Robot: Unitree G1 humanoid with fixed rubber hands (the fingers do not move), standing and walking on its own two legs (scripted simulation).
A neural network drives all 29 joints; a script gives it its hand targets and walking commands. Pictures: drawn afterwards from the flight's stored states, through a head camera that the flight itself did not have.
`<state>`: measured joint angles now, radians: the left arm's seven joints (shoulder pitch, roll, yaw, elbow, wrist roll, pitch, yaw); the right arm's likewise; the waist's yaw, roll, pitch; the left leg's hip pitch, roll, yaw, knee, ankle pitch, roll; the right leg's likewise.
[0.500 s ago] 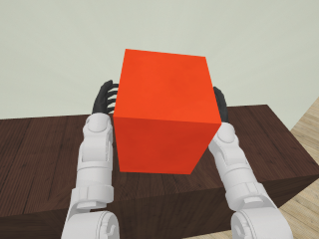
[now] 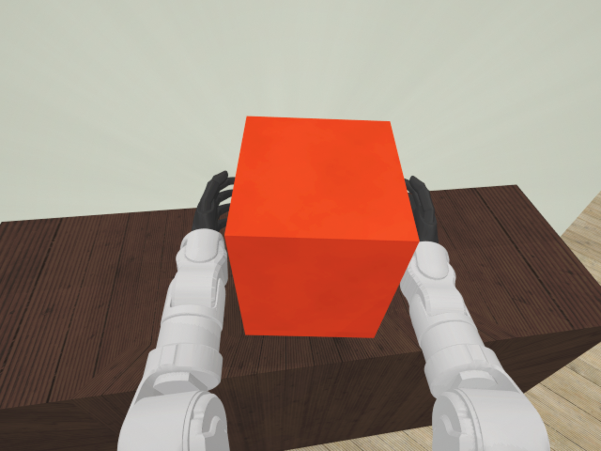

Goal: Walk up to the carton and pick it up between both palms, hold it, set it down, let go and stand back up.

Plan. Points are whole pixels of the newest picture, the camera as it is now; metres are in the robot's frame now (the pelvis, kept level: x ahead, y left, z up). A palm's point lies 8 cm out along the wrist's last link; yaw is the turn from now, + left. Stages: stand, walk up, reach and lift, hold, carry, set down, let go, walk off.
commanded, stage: set down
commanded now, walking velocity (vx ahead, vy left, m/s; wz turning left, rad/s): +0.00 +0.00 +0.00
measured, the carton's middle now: (314, 233) +0.40 -0.01 +0.07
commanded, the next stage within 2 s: none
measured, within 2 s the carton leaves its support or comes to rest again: rests again in 1.74 s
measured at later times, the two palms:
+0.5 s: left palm (211, 239) +0.38 +0.14 +0.07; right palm (412, 243) +0.38 -0.15 +0.08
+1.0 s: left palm (218, 254) +0.38 +0.13 +0.03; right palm (412, 253) +0.38 -0.16 +0.05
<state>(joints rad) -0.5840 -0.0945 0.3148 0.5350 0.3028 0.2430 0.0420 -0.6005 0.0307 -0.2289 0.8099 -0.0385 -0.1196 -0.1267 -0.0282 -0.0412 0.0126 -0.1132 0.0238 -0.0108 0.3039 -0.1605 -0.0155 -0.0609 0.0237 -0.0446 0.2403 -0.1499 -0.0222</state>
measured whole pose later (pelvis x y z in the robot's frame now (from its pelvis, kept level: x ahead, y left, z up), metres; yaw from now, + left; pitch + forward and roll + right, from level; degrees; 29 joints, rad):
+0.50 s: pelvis +0.00 +0.00 +0.00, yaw -1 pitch +3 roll -1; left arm -0.60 -0.08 0.34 0.70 0.28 0.13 0.05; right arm -0.60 0.05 -0.31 0.88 -0.13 -0.17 -0.11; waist -0.02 -0.03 -0.03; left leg -0.19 0.03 0.00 0.31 -0.16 -0.01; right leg -0.14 0.02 -0.04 0.24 -0.14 -0.02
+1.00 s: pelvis +0.01 +0.00 +0.00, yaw -1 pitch +6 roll -1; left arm -0.59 -0.07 0.38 0.87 0.28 -0.08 0.07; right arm -0.61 0.07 -0.38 0.94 -0.24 -0.26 -0.09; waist -0.02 -0.01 -0.05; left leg -0.26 0.03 0.02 0.30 -0.15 -0.02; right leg -0.21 0.03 -0.04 0.24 -0.14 -0.02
